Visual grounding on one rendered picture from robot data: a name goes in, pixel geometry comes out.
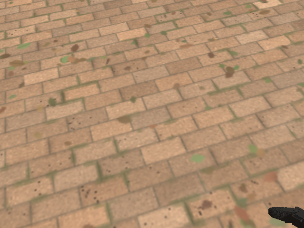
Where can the right robot hand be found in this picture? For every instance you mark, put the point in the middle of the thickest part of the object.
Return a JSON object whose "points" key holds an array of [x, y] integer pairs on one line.
{"points": [[295, 216]]}

